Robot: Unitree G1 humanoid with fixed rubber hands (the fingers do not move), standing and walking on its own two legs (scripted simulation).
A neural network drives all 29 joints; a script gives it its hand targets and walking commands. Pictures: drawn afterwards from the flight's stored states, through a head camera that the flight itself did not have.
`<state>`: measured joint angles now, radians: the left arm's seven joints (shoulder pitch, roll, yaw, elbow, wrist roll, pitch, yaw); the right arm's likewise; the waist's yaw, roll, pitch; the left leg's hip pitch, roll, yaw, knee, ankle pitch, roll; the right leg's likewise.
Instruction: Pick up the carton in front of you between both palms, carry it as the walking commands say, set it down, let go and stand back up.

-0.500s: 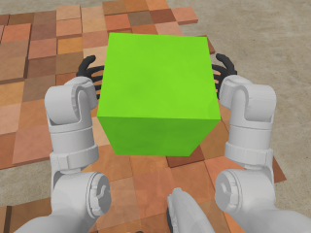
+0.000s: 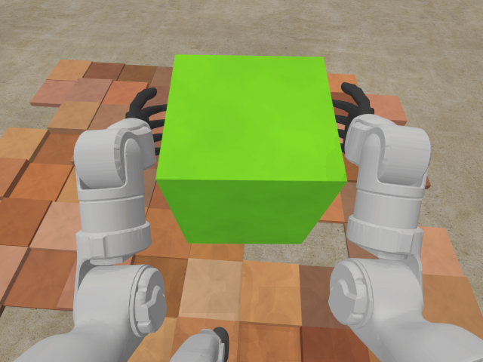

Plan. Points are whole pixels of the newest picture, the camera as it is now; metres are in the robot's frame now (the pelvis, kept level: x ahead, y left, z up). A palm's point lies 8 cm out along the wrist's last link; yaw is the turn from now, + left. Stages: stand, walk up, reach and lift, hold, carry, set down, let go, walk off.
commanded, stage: carry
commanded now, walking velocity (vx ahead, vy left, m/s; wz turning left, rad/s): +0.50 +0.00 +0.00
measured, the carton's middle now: (246, 162) +0.40 +0.05 +0.09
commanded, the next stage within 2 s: none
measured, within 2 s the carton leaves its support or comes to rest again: neither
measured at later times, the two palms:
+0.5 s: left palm (192, 44) +0.66 +0.19 +0.14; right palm (340, 53) +0.65 -0.11 +0.14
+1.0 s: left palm out of the picture +0.92 +0.22 +0.13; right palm out of the picture +0.94 -0.08 +0.13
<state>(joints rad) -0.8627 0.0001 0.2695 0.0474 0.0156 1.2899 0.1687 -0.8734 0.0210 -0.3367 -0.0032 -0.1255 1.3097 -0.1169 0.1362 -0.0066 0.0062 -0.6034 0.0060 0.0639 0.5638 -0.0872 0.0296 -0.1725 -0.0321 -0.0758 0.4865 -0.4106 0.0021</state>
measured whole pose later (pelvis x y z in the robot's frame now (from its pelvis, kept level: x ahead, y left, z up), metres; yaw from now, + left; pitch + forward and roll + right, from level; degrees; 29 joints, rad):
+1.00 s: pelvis +0.57 +0.05 +0.00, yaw +0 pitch +5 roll +0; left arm -0.68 -0.01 0.16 0.06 0.02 1.19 0.15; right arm -0.64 0.01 -0.24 -0.03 -0.07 1.21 -0.12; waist 0.08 0.01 -0.03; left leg -0.59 0.04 0.04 0.58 -0.04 0.03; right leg -0.18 0.06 -0.09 0.49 -0.39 -0.08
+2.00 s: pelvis +1.19 +0.11 -0.02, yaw +0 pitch +3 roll +2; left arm -0.68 0.06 0.15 0.11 0.01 1.21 0.14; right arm -0.66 0.01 -0.17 0.11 -0.06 1.17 -0.12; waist -0.01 -0.05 -0.03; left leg -0.52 0.02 0.13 0.66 -0.12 0.06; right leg -0.33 -0.03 -0.03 0.81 -0.53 -0.01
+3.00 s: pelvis +1.48 +0.08 -0.01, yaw +0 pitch +7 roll +1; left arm -0.68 -0.01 0.22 -0.01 0.06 1.20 0.14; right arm -0.74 0.00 -0.21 0.06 -0.03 1.19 -0.14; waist -0.02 -0.04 0.03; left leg -0.34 0.00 0.07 0.61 -0.27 0.02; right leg -0.40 0.03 0.00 0.53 -0.23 -0.05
